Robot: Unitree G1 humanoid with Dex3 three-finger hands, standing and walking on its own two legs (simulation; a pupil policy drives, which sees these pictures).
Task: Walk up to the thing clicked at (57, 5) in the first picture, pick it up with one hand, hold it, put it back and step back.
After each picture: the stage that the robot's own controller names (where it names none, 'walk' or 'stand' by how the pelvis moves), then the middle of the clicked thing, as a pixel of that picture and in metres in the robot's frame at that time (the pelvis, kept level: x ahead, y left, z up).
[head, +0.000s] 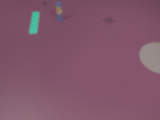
stand; (59, 11) +1.89 +0.29 -0.66
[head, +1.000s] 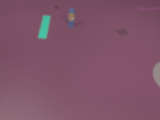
walk; (71, 18) +1.76 +0.10 -0.64
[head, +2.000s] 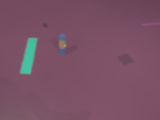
walk; (62, 45) +1.19 +0.14 -0.64
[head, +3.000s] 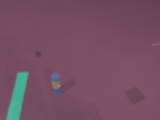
walk; (56, 84) +0.74 +0.18 -0.64
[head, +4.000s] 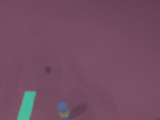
walk; (64, 112) +0.47 +0.17 -0.64
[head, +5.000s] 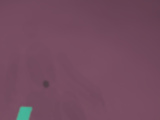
stand; out of the picture +0.38 +0.13 -0.65
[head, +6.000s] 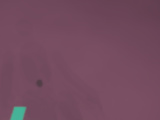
stand; out of the picture +0.38 +0.16 -0.66
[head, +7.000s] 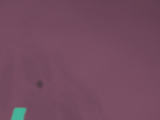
stand; out of the picture +0.37 +0.16 -0.66
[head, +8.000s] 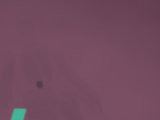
stand; out of the picture +0.36 +0.16 -0.66
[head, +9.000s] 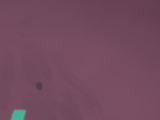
stand; out of the picture +0.36 +0.16 -0.66
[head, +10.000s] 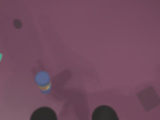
go down; (44, 83) +0.42 +0.15 -0.44
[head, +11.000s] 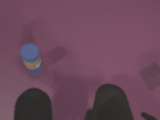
go down; (32, 61) +0.46 +0.17 -0.29
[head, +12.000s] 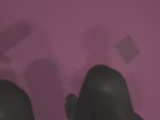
close in; out of the picture +0.45 +0.21 -0.18
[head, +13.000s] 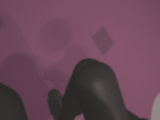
close; out of the picture +0.45 +0.23 -0.17
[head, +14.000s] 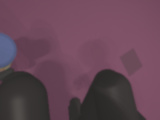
lift; out of the picture +0.36 +0.23 -0.11
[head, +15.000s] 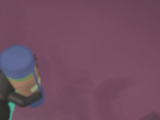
lift; (27, 82) +0.32 +0.16 +0.06
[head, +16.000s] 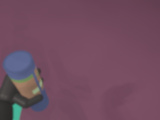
hold; (30, 86) +0.32 +0.16 +0.05
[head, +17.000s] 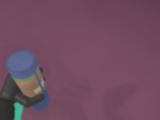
hold; (32, 85) +0.32 +0.16 +0.05
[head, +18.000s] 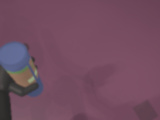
crouch; (25, 74) +0.36 +0.17 -0.01
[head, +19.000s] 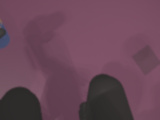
lower; out of the picture +0.51 +0.21 -0.04
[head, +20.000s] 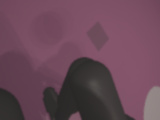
lower; out of the picture +0.46 +0.25 -0.17
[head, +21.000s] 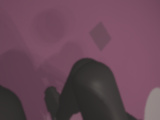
lower; out of the picture +0.46 +0.25 -0.18
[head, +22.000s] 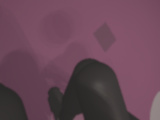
lower; out of the picture +0.45 +0.25 -0.17
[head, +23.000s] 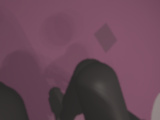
lower; out of the picture +0.44 +0.25 -0.17
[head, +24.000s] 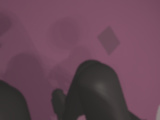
draw back; out of the picture +0.44 +0.23 -0.16
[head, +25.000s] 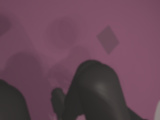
rise; out of the picture +0.44 +0.23 -0.17
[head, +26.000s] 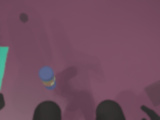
walk; (48, 79) +0.43 +0.15 -0.41
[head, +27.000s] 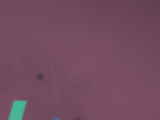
stand; out of the picture +0.37 +0.13 -0.60
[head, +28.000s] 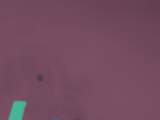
stand; out of the picture +0.37 +0.14 -0.60
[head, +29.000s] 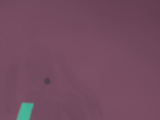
stand; out of the picture +0.38 +0.12 -0.65
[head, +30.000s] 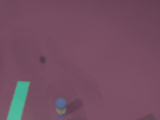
walk; (61, 108) +0.43 +0.09 -0.63
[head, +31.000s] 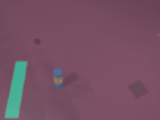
walk; (58, 79) +0.64 +0.14 -0.64
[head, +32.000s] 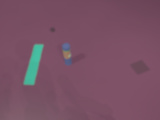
walk; (67, 55) +0.98 +0.19 -0.63
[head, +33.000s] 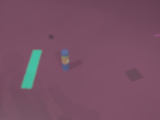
stand; (65, 60) +1.03 +0.15 -0.65
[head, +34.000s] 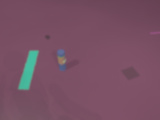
stand; (61, 60) +1.03 +0.18 -0.66
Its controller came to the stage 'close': yes
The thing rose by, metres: 0.69
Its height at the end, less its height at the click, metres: +0.00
